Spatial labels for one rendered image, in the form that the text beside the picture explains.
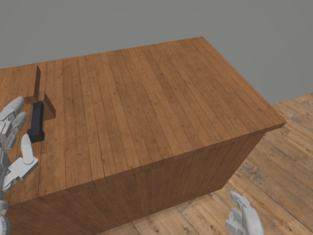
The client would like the counter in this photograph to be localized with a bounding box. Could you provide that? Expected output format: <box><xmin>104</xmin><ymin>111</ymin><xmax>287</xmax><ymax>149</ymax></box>
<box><xmin>0</xmin><ymin>36</ymin><xmax>287</xmax><ymax>235</ymax></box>

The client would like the robot left hand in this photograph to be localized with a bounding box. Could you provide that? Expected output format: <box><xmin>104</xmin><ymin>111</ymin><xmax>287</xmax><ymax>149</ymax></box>
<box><xmin>0</xmin><ymin>96</ymin><xmax>39</xmax><ymax>201</ymax></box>

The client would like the robot right hand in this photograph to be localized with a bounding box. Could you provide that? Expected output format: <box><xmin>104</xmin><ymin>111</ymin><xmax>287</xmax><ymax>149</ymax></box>
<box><xmin>226</xmin><ymin>191</ymin><xmax>265</xmax><ymax>235</ymax></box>

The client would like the tap lever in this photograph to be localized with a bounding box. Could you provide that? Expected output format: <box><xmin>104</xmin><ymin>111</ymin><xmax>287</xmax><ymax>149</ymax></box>
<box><xmin>27</xmin><ymin>101</ymin><xmax>45</xmax><ymax>143</ymax></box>

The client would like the robot left forearm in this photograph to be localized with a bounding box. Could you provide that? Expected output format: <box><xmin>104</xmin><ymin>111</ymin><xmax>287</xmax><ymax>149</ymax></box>
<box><xmin>0</xmin><ymin>200</ymin><xmax>11</xmax><ymax>235</ymax></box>

